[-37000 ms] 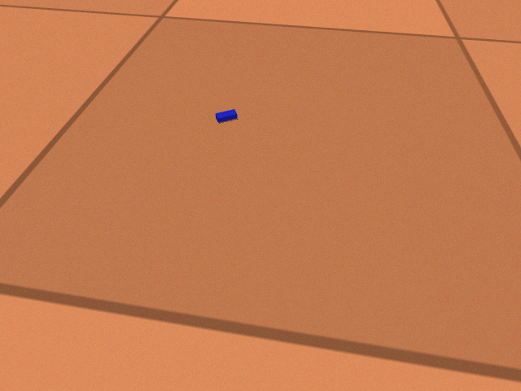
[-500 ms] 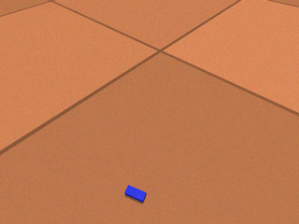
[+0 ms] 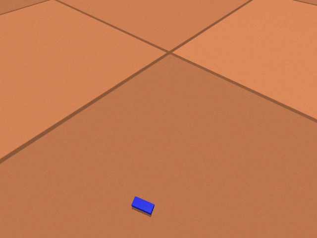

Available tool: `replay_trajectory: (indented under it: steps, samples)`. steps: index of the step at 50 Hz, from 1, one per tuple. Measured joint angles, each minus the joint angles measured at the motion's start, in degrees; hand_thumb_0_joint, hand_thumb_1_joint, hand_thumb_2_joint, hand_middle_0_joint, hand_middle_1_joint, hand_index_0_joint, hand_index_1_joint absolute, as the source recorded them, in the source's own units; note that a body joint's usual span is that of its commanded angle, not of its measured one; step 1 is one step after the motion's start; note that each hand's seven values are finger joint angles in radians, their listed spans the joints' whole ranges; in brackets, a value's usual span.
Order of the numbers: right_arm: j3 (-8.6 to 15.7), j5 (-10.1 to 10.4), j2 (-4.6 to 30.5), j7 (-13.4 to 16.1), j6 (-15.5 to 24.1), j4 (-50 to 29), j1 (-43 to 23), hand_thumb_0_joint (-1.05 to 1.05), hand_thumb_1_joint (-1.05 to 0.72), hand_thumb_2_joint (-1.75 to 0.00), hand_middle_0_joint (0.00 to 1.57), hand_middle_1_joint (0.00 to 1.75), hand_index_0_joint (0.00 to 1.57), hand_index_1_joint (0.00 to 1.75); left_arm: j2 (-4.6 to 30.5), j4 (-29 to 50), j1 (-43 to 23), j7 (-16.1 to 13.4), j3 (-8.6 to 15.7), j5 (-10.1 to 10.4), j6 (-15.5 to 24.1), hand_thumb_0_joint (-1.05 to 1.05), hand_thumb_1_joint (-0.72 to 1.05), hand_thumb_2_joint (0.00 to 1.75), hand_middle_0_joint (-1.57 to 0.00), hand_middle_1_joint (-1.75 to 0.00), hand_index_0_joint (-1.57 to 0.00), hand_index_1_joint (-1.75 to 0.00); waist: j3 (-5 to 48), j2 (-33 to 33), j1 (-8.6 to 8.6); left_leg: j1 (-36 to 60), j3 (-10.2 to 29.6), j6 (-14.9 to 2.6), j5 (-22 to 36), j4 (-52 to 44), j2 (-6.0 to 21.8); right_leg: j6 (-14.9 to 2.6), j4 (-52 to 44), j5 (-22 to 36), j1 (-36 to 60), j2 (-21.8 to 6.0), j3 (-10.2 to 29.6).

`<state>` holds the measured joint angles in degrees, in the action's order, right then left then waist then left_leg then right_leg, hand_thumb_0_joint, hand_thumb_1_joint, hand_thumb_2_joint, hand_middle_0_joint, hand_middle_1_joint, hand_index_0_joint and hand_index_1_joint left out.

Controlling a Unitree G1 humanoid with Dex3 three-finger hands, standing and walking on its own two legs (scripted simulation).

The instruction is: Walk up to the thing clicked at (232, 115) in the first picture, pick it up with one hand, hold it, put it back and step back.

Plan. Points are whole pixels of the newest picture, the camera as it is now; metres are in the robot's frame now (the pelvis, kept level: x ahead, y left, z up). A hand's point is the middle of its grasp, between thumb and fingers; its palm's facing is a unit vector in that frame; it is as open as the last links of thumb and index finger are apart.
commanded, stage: stand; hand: left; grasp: from above
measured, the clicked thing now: (142, 205) +0.41 +0.11 -0.77
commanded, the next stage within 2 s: step back in 0.38 s
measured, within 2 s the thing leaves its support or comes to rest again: neither
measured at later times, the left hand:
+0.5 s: hand out of the picture +0.08 +0.26 -0.16, palm faces +0.03 -0.93 -0.36, open 7.4 cm
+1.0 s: hand out of the picture +0.03 +0.33 -0.18, palm faces -0.09 -0.93 -0.36, open 7.4 cm
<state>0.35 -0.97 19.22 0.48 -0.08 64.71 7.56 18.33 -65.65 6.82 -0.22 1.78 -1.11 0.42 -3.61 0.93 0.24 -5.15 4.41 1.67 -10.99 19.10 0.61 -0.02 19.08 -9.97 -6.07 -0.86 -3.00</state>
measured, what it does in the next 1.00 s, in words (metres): walks backwards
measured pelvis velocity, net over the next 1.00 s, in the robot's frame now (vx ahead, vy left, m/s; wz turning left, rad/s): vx -0.10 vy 0.08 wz -0.06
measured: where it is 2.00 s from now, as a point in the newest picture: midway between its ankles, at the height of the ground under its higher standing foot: outside the picture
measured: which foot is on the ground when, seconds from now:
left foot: down 0.00-1.00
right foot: down 0.00-0.70, up 0.72-1.00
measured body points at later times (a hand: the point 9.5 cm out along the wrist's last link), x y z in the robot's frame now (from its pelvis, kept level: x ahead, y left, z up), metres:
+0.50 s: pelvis -0.01 +0.00 -0.01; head +0.03 +0.00 +0.44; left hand +0.08 +0.31 -0.13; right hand +0.08 -0.30 -0.14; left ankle +0.00 +0.14 -0.74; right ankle +0.01 -0.12 -0.75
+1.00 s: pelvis -0.10 +0.08 -0.02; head -0.02 +0.09 +0.42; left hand +0.03 +0.38 -0.16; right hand -0.03 -0.24 -0.13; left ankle -0.06 +0.15 -0.75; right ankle -0.15 -0.06 -0.69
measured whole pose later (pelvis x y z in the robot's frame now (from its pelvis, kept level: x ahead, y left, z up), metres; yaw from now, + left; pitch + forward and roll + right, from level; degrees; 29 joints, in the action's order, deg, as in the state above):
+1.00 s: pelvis -0.10 +0.08 -0.02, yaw -4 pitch -1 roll -1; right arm 2.5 -1.4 19.2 1.5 -1.5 50.6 7.7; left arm 22.0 -51.2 6.3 -1.4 4.3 -0.7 -3.9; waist -11.6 -2.3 -1.2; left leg -17.1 -3.1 -4.1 -14.4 32.8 -1.2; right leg 1.0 58.1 -29.1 -21.1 4.5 7.5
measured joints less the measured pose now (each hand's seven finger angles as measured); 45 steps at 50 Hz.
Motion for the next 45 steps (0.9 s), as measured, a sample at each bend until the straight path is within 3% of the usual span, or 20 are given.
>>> replay_trajectory:
  steps: [20,24,28,30,32,34,35,37,39,42,45]
  samples:
    - [-0.3,0.3,0.5,-0.1,-0.1,-0.6,-0.8,0.01,-0.91,-0.89,0.20,0.30,0.21,0.30,0.1,0.9,-0.5,0.1,0.0,0.5,0.0,0.01,0.90,0.90,-0.20,-0.30,-0.21,-0.30,0.4,0.2,-0.11,0.0,-0.1,0.06,-0.5,0.2,0.1,-0.14,0.7,-0.7,-0.3,0.1,0.1]
    - [0.6,1.2,1.7,-0.4,-1.1,-3.5,-2.9,0.01,-0.91,-0.89,0.20,0.30,0.21,0.30,0.6,3.7,-2.1,-0.1,1.6,1.1,-0.4,0.01,0.90,0.90,-0.20,-0.30,-0.21,-0.30,-3.2,0.5,-0.58,-6.2,-0.5,-1.38,-1.7,9.9,-0.2,-0.50,4.3,-1.3,-3.4,0.0,-0.1]
    - [1.9,1.1,3.2,-0.8,-2.4,-6.8,-3.2,0.01,-0.91,-0.89,0.20,0.30,0.21,0.30,1.5,7.1,-3.4,-0.4,2.4,0.1,-1.3,0.01,0.90,0.90,-0.20,-0.30,-0.21,-0.30,-6.0,-0.8,-0.51,-13.2,-1.2,-3.33,-14.1,26.0,-3.3,-0.22,8.3,-1.8,-7.2,-1.9,1.0]
    - [2.4,1.2,3.8,-1.1,-2.7,-8.1,-2.4,0.01,-0.91,-0.89,0.20,0.30,0.21,0.30,2.2,8.5,-3.9,-0.6,2.6,-0.4,-1.8,0.01,0.90,0.90,-0.20,-0.30,-0.21,-0.30,-6.3,-1.4,-0.91,-14.3,-1.6,-3.80,-15.8,29.1,-3.7,0.39,10.1,-2.1,-9.2,-2.8,1.2]
    - [2.8,1.2,4.2,-1.2,-2.8,-9.1,-1.1,0.00,-0.91,-0.89,0.20,0.30,0.21,0.30,2.9,10.0,-4.7,-0.7,2.6,-0.7,-2.3,0.01,0.90,0.90,-0.20,-0.30,-0.21,-0.30,-6.4,-1.8,-1.38,-13.3,-2.1,-3.71,-13.8,26.4,-3.0,1.33,12.4,-2.7,-11.4,-3.5,1.2]
    - [3.2,0.6,4.6,-1.1,-2.5,-9.5,0.3,0.00,-0.91,-0.89,0.20,0.30,0.20,0.30,3.7,11.7,-5.4,-0.7,2.5,-0.4,-2.9,0.01,0.90,0.90,-0.20,-0.30,-0.21,-0.30,-6.4,-2.0,-1.97,-10.2,-2.3,-3.17,-8.4,17.9,-2.0,2.35,16.2,-4.0,-14.0,-4.0,1.0]
    - [3.5,0.0,4.0,-0.8,-2.3,-9.1,0.4,0.00,-0.91,-0.89,0.20,0.30,0.20,0.30,4.3,12.3,-6.3,-0.8,2.6,-0.1,-3.2,0.01,0.90,0.90,-0.20,-0.30,-0.21,-0.30,-7.3,-3.4,-1.83,-9.7,-3.0,-3.16,-9.1,17.2,-3.0,1.52,18.6,-4.7,-15.3,-4.9,2.2]
    - [3.2,-0.8,2.6,-0.7,-2.2,-9.0,0.7,0.00,-0.91,-0.89,0.20,0.30,0.20,0.30,4.9,13.3,-7.2,-1.3,2.9,0.4,-3.9,0.01,0.90,0.90,-0.20,-0.30,-0.21,-0.30,-8.9,-5.1,-1.09,-9.9,-4.3,-3.75,-9.0,17.7,-3.5,-0.33,25.7,-14.4,-17.8,-1.8,8.0]
    - [2.7,-0.8,1.7,-0.8,-2.2,-9.5,1.5,0.01,-0.91,-0.89,0.20,0.30,0.20,0.30,4.7,13.5,-7.0,-1.8,2.7,0.4,-4.2,0.01,0.90,0.90,-0.20,-0.30,-0.20,-0.30,-8.9,-4.3,-2.21,-10.5,-3.4,-4.24,-7.8,17.0,-2.6,-1.07,34.0,-20.9,-19.7,3.0,10.6]
    - [2.3,-1.2,0.6,-0.2,-2.3,-10.3,2.3,0.01,-0.90,-0.89,0.20,0.30,0.21,0.30,4.4,13.8,-5.9,-1.7,2.3,0.9,-4.5,0.01,0.90,0.90,-0.20,-0.30,-0.20,-0.30,-8.1,-4.0,-2.37,-10.6,-3.7,-4.65,-5.0,13.3,-2.2,-1.53,43.4,-19.3,-21.5,6.8,12.4]
    - [2.2,-0.9,0.2,0.5,-2.0,-11.4,1.8,0.01,-0.90,-0.89,0.20,0.30,0.21,0.30,4.1,14.4,-3.6,-1.4,2.2,0.8,-4.3,0.01,0.90,0.90,-0.20,-0.30,-0.20,-0.30,-7.7,-4.0,-1.84,-10.6,-5.2,-5.07,-3.6,11.9,-2.2,-0.46,46.0,-17.5,-20.4,7.1,11.9]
